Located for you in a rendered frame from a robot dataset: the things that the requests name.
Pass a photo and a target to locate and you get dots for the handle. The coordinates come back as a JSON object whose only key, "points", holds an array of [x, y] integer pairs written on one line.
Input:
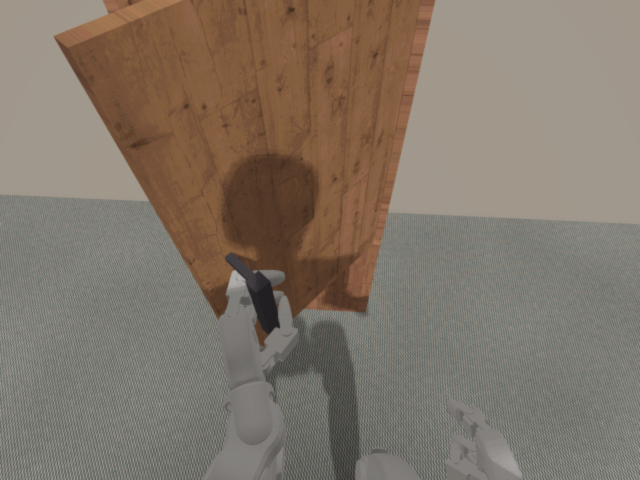
{"points": [[261, 293]]}

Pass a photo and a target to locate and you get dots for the robot left hand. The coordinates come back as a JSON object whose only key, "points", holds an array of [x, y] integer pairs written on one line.
{"points": [[242, 360]]}

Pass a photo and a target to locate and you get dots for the right robot thigh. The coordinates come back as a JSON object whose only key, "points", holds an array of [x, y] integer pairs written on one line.
{"points": [[382, 466]]}

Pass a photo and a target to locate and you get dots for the cupboard door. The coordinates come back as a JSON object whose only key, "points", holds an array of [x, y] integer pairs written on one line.
{"points": [[258, 127]]}

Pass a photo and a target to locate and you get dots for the robot right hand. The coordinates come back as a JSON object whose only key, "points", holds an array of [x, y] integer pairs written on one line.
{"points": [[490, 458]]}

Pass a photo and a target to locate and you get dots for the robot left forearm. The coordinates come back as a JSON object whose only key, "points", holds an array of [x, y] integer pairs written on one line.
{"points": [[255, 434]]}

